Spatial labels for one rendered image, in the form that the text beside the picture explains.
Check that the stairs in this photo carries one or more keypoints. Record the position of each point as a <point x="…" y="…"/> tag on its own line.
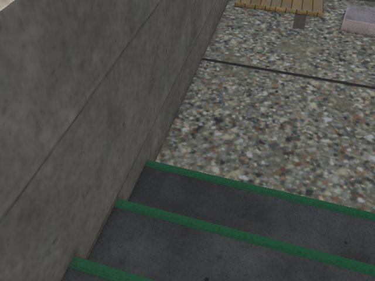
<point x="183" y="225"/>

